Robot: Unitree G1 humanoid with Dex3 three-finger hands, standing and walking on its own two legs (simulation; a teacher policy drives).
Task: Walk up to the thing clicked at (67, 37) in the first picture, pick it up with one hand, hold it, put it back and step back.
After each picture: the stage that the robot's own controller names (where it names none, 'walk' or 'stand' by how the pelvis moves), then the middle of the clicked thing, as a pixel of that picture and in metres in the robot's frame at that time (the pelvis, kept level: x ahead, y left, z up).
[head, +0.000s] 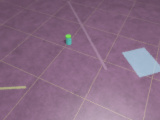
stand; (68, 39) +1.48 +0.16 -0.72
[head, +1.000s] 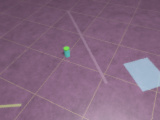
walk; (66, 51) +1.34 +0.26 -0.72
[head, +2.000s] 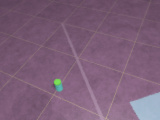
walk; (58, 85) +0.83 +0.30 -0.72
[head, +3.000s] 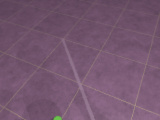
walk; out of the picture +0.49 +0.23 -0.71
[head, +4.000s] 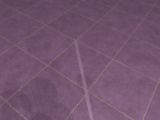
stand; out of the picture +0.44 +0.16 -0.71
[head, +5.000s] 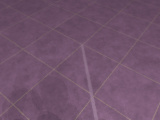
stand; out of the picture +0.42 +0.15 -0.72
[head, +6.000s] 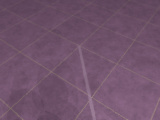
stand; out of the picture +0.41 +0.16 -0.73
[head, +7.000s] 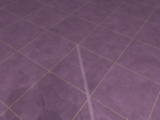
stand; out of the picture +0.41 +0.17 -0.72
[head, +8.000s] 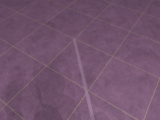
go down; out of the picture +0.40 +0.17 -0.72
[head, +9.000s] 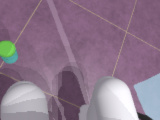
go down; (8, 52) +0.47 +0.24 -0.30
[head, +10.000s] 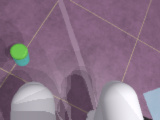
approach; (20, 55) +0.46 +0.23 -0.29
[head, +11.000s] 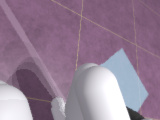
close in; out of the picture +0.46 +0.28 -0.22
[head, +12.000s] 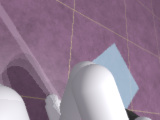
close; out of the picture +0.45 +0.29 -0.23
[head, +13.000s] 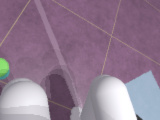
lift; out of the picture +0.39 +0.24 -0.26
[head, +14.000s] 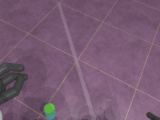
lift; (50, 111) +0.39 +0.17 -0.56
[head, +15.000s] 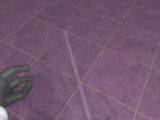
go down; out of the picture +0.37 +0.17 -0.67
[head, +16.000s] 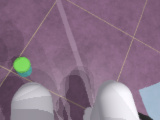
stand; (23, 67) +0.42 +0.21 -0.33
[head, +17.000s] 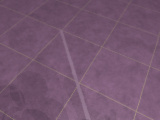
stand; out of the picture +0.34 +0.16 -0.64
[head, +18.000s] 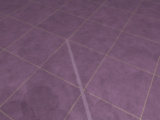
stand; out of the picture +0.36 +0.16 -0.66
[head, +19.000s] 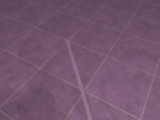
stand; out of the picture +0.36 +0.16 -0.66
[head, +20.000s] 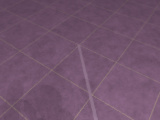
stand; out of the picture +0.37 +0.14 -0.72
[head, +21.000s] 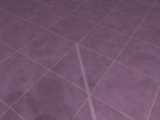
stand; out of the picture +0.36 +0.15 -0.73
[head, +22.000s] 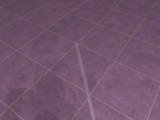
stand; out of the picture +0.35 +0.16 -0.73
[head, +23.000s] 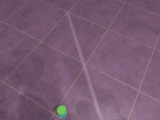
walk; (62, 111) +0.41 +0.13 -0.70
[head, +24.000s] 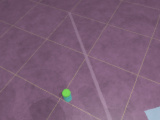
walk; (67, 95) +0.59 +0.18 -0.71
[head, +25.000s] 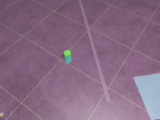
walk; (67, 56) +0.93 +0.14 -0.69
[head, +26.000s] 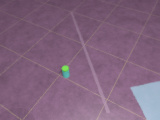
stand; (65, 71) +0.94 +0.18 -0.70
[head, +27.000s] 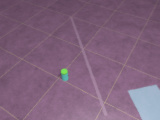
stand; (64, 74) +0.96 +0.19 -0.72
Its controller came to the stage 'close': yes
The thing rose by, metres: 0.03
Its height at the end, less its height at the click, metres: +0.00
